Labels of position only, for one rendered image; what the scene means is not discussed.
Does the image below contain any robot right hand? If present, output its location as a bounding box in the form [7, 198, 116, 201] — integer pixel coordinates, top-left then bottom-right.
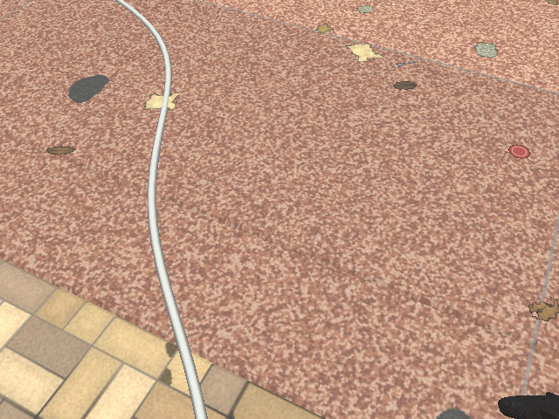
[498, 392, 559, 419]

